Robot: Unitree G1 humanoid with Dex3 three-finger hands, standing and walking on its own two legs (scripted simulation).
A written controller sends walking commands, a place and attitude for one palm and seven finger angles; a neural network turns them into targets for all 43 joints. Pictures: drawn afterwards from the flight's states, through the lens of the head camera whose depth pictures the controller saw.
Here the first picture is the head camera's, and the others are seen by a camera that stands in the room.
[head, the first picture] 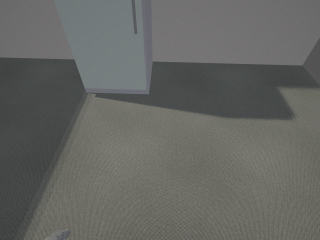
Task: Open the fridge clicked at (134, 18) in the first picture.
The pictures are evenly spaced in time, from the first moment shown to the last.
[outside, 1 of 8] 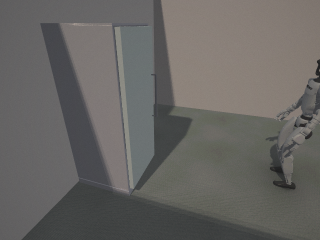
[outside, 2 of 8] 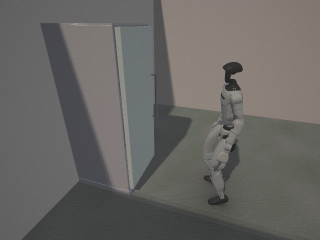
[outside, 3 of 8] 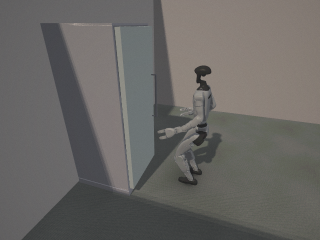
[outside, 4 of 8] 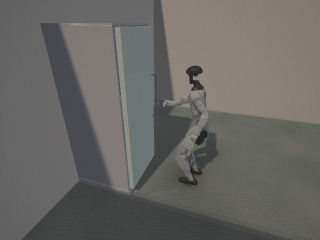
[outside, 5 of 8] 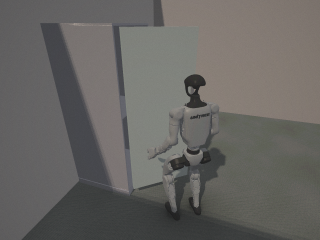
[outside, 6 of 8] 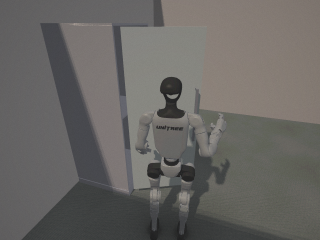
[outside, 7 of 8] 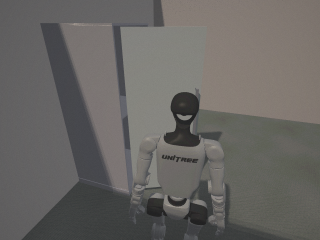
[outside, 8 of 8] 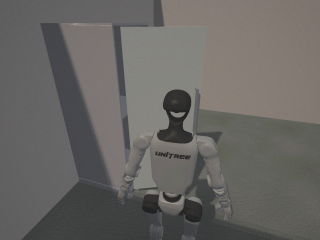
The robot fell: no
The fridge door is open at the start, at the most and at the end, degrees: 0 70 65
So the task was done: yes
